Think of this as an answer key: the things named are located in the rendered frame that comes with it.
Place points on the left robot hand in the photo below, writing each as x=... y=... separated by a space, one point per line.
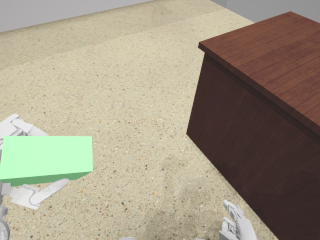
x=26 y=195

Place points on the sponge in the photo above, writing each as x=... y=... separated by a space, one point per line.
x=45 y=159

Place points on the left robot forearm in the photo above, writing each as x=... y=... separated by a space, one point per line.
x=4 y=228

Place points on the table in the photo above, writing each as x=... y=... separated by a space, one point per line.
x=256 y=117

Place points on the right robot hand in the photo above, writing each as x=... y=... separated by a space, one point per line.
x=242 y=230

